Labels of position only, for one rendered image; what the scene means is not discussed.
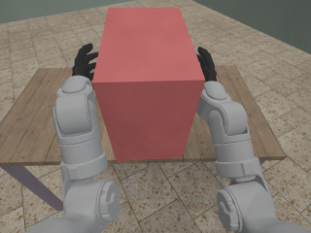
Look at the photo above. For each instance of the robot left upper arm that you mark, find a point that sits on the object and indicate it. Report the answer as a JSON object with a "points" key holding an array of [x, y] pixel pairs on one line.
{"points": [[88, 208]]}

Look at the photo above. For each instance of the right robot forearm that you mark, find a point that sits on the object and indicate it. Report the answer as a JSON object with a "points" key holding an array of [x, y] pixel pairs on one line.
{"points": [[228, 124]]}

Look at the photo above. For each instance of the right robot hand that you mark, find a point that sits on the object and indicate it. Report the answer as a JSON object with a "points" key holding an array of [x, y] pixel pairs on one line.
{"points": [[207, 65]]}

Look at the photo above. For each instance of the carton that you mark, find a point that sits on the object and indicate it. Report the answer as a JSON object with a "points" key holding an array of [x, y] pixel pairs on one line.
{"points": [[148, 82]]}

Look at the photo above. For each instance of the left robot hand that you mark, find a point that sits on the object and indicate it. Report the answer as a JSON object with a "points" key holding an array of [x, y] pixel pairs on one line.
{"points": [[81, 66]]}

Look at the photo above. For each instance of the robot right upper arm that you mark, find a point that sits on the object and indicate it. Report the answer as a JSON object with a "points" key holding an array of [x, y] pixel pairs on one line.
{"points": [[248, 208]]}

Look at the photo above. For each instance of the left robot forearm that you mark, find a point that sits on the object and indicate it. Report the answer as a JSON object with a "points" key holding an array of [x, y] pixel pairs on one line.
{"points": [[78, 134]]}

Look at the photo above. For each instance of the table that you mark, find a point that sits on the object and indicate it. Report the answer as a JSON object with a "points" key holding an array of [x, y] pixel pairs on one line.
{"points": [[28, 137]]}

